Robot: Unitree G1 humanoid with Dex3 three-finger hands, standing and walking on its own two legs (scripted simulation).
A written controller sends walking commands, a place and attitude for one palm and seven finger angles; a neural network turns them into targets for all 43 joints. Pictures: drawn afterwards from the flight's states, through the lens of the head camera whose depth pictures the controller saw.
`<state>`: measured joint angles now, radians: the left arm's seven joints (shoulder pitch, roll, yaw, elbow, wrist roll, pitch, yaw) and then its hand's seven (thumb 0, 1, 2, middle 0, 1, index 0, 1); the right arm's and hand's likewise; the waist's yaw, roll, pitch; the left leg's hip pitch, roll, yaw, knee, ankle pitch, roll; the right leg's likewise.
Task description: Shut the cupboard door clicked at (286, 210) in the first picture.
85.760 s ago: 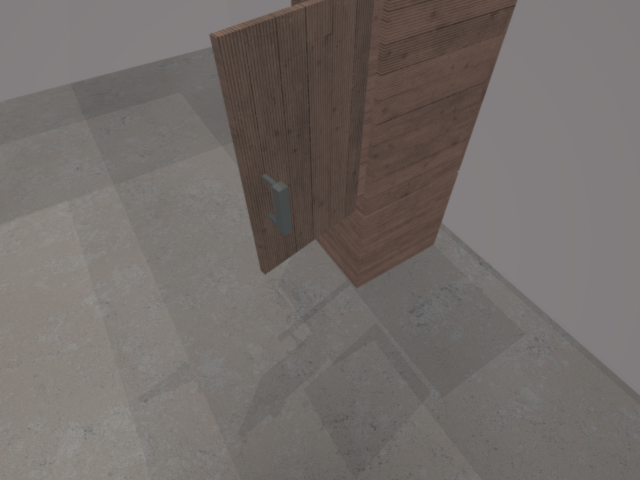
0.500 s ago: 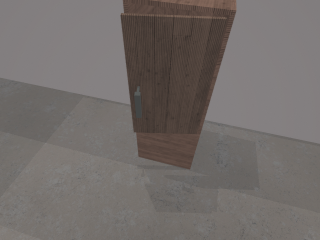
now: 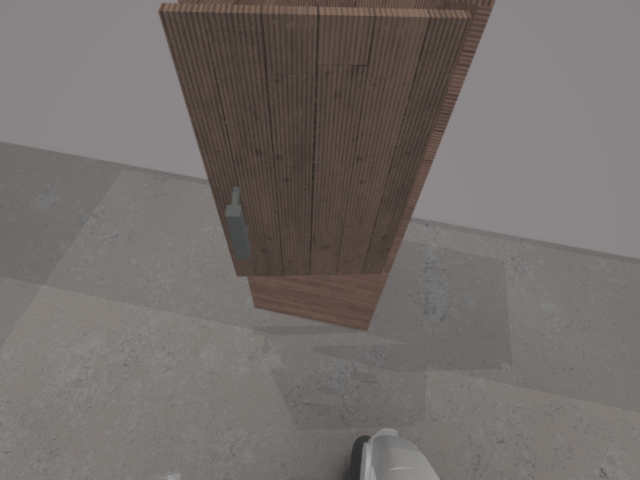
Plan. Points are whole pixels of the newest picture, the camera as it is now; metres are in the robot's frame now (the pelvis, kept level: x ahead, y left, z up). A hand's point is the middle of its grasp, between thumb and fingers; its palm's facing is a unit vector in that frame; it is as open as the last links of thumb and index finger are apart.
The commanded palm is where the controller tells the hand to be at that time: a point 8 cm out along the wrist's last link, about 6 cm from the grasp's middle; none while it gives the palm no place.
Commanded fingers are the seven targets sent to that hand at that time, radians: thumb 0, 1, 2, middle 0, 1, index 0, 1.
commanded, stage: shuffle to correct the standing spot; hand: left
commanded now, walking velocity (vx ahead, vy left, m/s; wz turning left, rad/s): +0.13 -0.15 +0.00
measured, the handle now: (239, 224) +0.52 +0.15 -0.09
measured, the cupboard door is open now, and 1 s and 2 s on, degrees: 14 14 14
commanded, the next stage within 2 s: come to a stop and stand still in 0.10 s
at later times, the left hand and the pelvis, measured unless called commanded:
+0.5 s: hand (214, 471) +0.15 +0.15 -0.18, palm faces +0.10 -0.98 -0.18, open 7.3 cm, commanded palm none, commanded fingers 0.00 0.90 0.90 -0.20 -0.30 -0.20 -0.30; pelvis +0.11 -0.03 +0.00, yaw +1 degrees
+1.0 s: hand out of the picture +0.08 +0.12 -0.18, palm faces +0.07 -0.98 -0.18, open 7.3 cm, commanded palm none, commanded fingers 0.00 0.90 0.90 -0.20 -0.30 -0.20 -0.30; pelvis +0.06 -0.06 +0.00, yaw +1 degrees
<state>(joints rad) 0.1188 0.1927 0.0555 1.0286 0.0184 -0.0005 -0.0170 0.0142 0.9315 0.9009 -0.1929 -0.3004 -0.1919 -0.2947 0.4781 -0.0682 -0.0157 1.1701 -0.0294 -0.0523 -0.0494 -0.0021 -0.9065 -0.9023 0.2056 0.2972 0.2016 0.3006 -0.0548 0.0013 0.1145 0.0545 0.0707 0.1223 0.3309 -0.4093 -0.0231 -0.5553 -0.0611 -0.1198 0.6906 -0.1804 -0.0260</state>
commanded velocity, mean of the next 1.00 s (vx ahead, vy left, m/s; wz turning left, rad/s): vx -0.07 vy -0.01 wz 0.00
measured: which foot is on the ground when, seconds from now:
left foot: down 0.00-0.06, up 0.08-0.34, down 0.36-0.68, up 0.70-0.94, down 0.96-1.00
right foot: up 0.00-0.04, down 0.06-0.44, up 0.46-0.66, down 0.68-1.00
